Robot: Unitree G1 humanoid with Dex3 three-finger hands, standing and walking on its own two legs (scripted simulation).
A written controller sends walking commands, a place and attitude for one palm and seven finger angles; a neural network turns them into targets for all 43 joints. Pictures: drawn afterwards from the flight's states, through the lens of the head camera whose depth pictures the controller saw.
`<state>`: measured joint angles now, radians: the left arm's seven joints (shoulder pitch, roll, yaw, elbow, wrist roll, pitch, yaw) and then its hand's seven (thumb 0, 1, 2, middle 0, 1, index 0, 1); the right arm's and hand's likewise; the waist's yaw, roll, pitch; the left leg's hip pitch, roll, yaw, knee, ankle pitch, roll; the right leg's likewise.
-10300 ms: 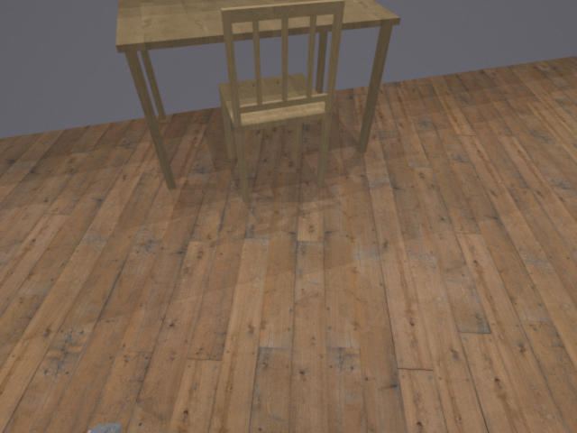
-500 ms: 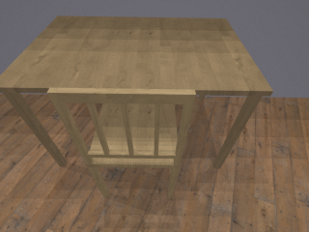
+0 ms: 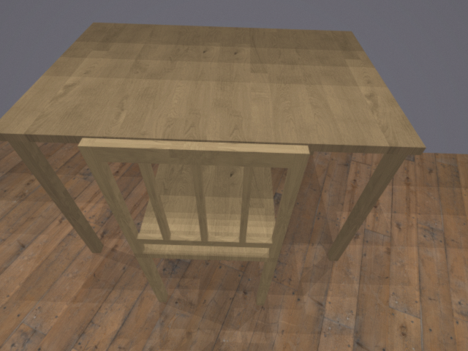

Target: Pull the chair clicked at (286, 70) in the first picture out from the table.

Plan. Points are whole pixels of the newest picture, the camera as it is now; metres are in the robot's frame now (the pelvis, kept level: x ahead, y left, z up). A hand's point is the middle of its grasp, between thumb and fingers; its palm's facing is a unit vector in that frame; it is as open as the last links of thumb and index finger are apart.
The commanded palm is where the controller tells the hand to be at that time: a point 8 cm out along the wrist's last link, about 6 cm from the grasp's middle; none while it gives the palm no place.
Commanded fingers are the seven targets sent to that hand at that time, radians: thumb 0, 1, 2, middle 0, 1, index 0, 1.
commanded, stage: look again from close up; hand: left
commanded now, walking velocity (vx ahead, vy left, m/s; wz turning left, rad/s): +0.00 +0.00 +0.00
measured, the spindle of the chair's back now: (201, 206) +0.45 +0.11 -0.09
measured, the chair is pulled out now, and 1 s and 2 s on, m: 0.00 0.00 0.00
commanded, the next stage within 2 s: none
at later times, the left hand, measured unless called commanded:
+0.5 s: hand out of the picture -0.02 +0.17 -0.17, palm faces +0.04 -0.98 -0.18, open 7.4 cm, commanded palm none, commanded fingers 0.00 0.90 0.90 -0.20 -0.30 -0.20 -0.30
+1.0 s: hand out of the picture -0.03 +0.16 -0.18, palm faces +0.06 -0.99 -0.16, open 7.4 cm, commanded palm none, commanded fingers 0.00 0.90 0.90 -0.20 -0.30 -0.20 -0.30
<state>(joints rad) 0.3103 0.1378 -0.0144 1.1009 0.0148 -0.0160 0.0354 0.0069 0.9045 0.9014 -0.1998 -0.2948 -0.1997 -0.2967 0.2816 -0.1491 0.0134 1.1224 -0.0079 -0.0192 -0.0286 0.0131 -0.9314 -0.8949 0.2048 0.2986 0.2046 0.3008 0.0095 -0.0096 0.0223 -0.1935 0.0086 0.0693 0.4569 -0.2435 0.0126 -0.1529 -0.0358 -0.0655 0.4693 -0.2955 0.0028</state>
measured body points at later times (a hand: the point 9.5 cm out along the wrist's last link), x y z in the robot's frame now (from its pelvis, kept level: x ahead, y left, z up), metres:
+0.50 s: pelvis +0.00 +0.00 +0.00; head +0.00 +0.01 +0.45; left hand -0.02 +0.22 -0.16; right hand +0.00 -0.22 -0.16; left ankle +0.00 +0.11 -0.74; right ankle -0.03 -0.12 -0.74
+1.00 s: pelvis -0.01 +0.00 +0.00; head +0.00 +0.01 +0.45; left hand -0.04 +0.21 -0.16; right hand -0.01 -0.21 -0.16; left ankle +0.00 +0.11 -0.74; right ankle -0.03 -0.12 -0.74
